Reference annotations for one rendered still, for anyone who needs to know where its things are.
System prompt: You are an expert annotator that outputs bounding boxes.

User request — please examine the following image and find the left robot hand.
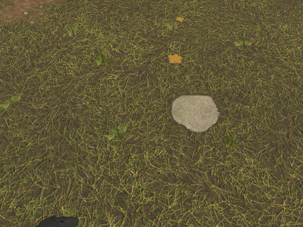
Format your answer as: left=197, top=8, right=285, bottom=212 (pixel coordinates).
left=34, top=216, right=80, bottom=227

